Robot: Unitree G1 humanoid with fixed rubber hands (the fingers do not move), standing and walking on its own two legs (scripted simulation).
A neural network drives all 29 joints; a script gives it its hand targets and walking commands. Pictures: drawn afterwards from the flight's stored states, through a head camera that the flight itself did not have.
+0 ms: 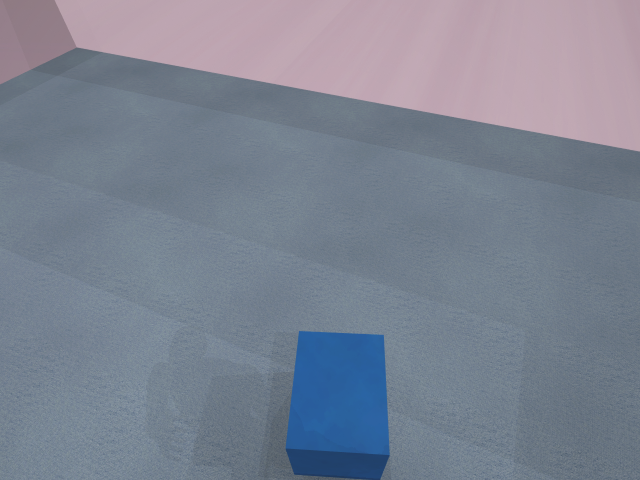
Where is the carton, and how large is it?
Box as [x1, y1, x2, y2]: [285, 331, 389, 479]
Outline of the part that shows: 299,331 285,448 294,474 379,479 389,455 383,335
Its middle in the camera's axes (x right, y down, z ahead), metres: +0.05 +0.47 +1.07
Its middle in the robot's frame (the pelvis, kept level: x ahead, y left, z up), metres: +0.44 +0.02 -0.63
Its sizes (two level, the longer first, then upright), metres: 0.298 0.236 0.262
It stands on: the floor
